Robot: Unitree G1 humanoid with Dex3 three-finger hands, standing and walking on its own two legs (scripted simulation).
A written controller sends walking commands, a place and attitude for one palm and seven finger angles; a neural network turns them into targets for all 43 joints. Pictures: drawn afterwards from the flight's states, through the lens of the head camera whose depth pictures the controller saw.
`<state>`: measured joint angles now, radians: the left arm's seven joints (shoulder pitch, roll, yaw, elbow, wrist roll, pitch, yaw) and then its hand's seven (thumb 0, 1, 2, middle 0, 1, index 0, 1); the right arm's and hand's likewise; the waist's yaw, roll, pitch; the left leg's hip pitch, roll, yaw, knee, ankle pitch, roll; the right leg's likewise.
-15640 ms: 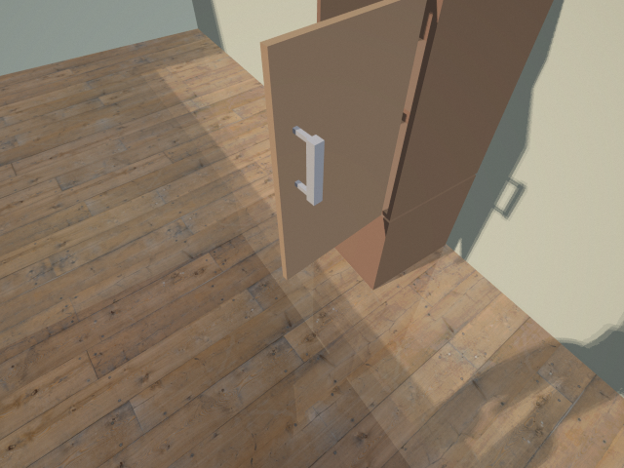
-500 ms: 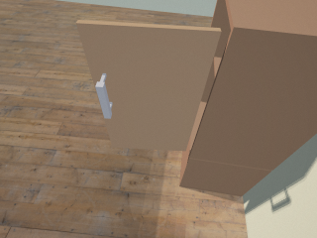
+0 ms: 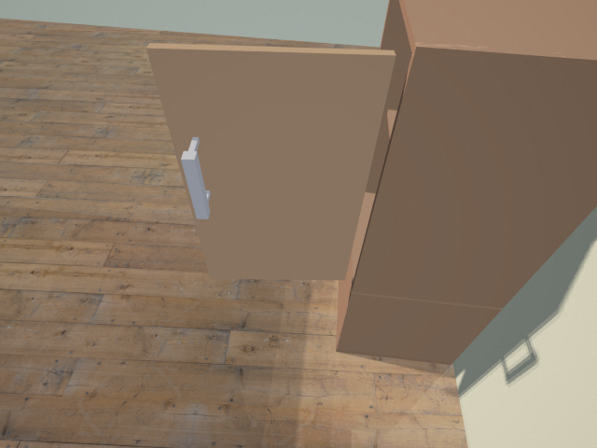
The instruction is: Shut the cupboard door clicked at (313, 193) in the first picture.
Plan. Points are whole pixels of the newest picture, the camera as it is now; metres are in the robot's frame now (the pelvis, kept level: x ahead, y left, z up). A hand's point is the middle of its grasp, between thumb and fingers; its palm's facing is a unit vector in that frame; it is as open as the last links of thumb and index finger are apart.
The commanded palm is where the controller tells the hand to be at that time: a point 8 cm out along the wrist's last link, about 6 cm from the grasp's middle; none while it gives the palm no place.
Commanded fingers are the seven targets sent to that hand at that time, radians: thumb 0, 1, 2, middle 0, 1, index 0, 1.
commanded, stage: look again from close up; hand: left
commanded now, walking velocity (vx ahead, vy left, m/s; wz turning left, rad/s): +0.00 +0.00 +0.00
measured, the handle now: (199, 179) +0.54 +0.21 +0.04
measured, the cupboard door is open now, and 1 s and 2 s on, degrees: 96 96 96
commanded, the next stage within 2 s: shuffle to correct the standing spot in 0.20 s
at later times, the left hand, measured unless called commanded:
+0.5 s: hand out of the picture -0.10 +0.18 -0.17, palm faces +0.05 -0.99 -0.16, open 7.4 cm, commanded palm none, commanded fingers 0.00 0.90 0.90 -0.20 -0.30 -0.20 -0.30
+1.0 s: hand out of the picture +0.01 +0.17 -0.18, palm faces +0.02 -0.99 -0.10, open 7.4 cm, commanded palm none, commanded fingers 0.00 0.90 0.90 -0.20 -0.30 -0.20 -0.30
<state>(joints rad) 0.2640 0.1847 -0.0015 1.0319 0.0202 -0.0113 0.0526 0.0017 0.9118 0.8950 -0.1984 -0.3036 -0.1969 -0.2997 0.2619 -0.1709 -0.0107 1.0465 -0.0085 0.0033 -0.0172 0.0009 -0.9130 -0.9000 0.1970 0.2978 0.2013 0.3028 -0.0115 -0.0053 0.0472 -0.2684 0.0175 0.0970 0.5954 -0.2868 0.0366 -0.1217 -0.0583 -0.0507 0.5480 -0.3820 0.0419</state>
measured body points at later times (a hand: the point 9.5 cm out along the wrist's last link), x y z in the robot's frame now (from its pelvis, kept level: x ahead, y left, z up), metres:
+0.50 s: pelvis -0.03 +0.01 +0.01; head -0.03 +0.03 +0.46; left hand -0.10 +0.23 -0.16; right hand -0.03 -0.22 -0.14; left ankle +0.02 +0.09 -0.73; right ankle -0.06 -0.14 -0.72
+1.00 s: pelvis +0.06 +0.02 +0.00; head +0.07 +0.05 +0.45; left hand +0.01 +0.22 -0.17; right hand +0.09 -0.21 -0.13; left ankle +0.05 +0.09 -0.73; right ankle -0.01 -0.11 -0.66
